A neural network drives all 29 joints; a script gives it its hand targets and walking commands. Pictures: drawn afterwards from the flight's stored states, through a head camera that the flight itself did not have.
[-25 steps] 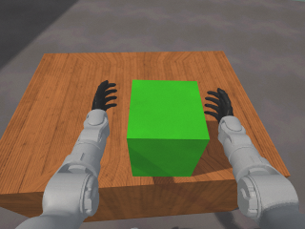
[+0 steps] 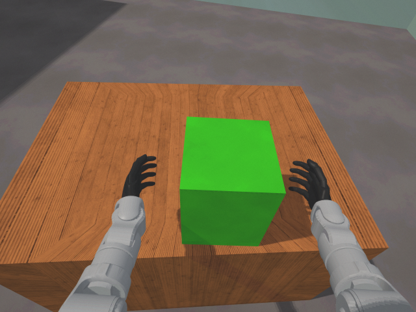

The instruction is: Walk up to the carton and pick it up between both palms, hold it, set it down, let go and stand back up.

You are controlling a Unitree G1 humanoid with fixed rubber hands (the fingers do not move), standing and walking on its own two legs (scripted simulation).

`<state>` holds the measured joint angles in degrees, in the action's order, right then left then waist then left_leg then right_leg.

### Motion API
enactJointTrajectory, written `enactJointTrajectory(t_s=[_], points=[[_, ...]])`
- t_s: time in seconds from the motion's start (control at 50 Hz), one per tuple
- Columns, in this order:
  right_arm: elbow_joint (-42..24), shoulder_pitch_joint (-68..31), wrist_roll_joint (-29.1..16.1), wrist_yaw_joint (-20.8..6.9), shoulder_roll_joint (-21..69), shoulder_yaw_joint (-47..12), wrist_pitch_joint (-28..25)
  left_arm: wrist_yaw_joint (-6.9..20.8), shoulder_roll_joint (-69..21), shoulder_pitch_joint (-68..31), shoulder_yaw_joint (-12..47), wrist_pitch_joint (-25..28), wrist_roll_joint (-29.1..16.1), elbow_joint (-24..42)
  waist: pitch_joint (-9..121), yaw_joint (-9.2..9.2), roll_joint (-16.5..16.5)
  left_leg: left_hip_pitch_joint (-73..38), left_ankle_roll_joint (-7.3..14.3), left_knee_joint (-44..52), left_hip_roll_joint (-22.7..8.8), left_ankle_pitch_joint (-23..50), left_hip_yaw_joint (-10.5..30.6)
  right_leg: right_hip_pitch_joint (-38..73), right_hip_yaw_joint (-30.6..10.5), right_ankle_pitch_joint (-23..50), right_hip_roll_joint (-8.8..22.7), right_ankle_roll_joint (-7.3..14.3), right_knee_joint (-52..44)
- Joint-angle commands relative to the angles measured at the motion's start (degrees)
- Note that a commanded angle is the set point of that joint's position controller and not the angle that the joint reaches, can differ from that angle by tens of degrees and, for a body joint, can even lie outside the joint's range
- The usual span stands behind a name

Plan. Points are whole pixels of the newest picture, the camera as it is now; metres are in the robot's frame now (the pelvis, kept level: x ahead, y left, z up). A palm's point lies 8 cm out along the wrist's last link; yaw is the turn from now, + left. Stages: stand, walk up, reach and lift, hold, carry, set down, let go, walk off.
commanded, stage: set down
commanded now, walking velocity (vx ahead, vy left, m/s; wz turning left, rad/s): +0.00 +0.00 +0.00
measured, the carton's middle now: (224, 184) +0.43 -0.01 -0.04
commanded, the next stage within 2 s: let go in 1.88 s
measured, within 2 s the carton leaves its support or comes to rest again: neither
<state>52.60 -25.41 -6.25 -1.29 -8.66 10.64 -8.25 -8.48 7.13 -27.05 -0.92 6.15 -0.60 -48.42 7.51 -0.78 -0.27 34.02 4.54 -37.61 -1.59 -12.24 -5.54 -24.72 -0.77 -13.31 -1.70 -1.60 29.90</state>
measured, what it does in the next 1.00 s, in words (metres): stands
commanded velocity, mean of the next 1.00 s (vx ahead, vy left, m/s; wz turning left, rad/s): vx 0.00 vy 0.00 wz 0.00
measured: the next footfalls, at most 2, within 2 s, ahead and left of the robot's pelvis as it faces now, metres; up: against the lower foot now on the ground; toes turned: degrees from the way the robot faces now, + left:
none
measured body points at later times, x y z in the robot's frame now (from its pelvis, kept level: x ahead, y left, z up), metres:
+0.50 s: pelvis +0.01 -0.02 +0.00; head +0.03 +0.01 +0.45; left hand +0.30 +0.18 -0.04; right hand +0.26 -0.24 -0.04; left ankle +0.08 +0.04 -0.72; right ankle +0.02 -0.17 -0.72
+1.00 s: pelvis +0.01 -0.02 +0.01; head +0.04 +0.01 +0.45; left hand +0.25 +0.17 -0.08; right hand +0.23 -0.24 -0.06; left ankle +0.08 +0.04 -0.72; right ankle +0.02 -0.17 -0.72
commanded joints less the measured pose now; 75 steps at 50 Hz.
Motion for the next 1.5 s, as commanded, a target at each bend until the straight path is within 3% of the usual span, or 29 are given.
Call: enactJointTrajectory(t_s=[0.0,0.12,0.32,0.44,0.56,0.68,0.82,0.96,1.12,1.48], points=[[-10.9,-15.5,-4.2,-1.0,-15.5,-5.8,-6.3,0.7,5.0,-15.5,5.1,6.6,-5.3,16.8,23.6,0.02,-5.2,-36.6,-8.9,13.6,-3.6,0.2,13.3,-2.5,2.1,3.4,-1.9,4.0,-5.6],[-13.2,-7.0,-4.5,-0.8,-13.1,-6.4,-9.3,1.8,4.9,-7.8,5.9,10.4,-5.7,17.0,19.4,0.35,-3.8,-35.5,-7.8,14.2,-3.0,-2.0,13.4,-1.6,1.8,1.4,-1.7,4.0,-6.2],[-20.7,-0.1,-2.9,-1.7,-9.9,-6.5,-12.7,1.2,6.4,-1.8,7.0,14.9,-8.5,18.2,19.8,-1.40,-0.9,-32.4,-6.0,12.5,-2.3,-3.9,12.0,-3.8,2.1,-3.7,-1.5,3.7,-5.7],[-20.0,4.9,-1.9,-1.6,-7.7,-8.7,-12.9,1.6,6.6,3.1,5.7,14.3,-6.7,15.6,17.7,-1.62,1.3,-31.3,-5.6,10.3,-1.8,-1.0,10.3,-2.1,1.2,-2.6,-1.4,3.7,-5.5],[-16.1,10.7,-1.7,-1.5,-7.3,-9.5,-13.9,2.4,5.7,9.3,4.5,13.7,-3.8,15.2,15.2,-1.66,0.1,-33.7,-6.4,9.6,-1.7,5.4,9.6,0.3,1.0,0.7,-1.9,3.8,-5.7],[-16.3,13.9,-0.8,-0.7,-5.2,-10.0,-15.2,2.8,7.1,11.9,3.2,14.3,-3.2,17.0,14.0,-1.74,0.2,-34.7,-6.9,10.1,-2.2,4.9,10.6,1.4,0.6,1.2,-1.5,3.4,-5.8],[-14.5,16.4,1.6,-0.7,-4.5,-9.9,-14.7,2.4,6.9,15.2,4.3,12.3,-2.6,18.9,12.2,-1.10,-2.1,-36.1,-8.2,11.7,-3.0,1.6,12.1,1.8,0.7,-0.2,-0.9,3.8,-6.0],[-17.8,17.8,3.3,-0.6,-4.0,-9.2,-13.9,2.2,8.1,18.5,4.7,10.2,-3.2,21.0,10.9,-0.33,-1.5,-35.4,-8.1,12.8,-3.4,-2.4,12.6,3.2,0.4,-0.7,-0.3,3.7,-6.3],[-16.5,19.7,5.0,-1.0,-5.2,-7.6,-11.6,1.8,9.0,21.0,4.0,6.6,-2.2,20.7,7.3,-0.22,-1.8,-33.6,-8.2,14.7,-3.9,-6.8,13.2,4.1,-0.1,-2.3,0.2,4.0,-6.7],[-14.0,24.2,5.8,-2.4,-9.1,-6.0,-8.5,1.7,7.3,26.2,4.7,-0.2,-0.1,22.5,3.7,-0.65,-2.1,-35.4,-9.5,16.2,-3.6,-1.3,11.9,7.1,-0.1,1.1,-0.4,4.1,-8.9]])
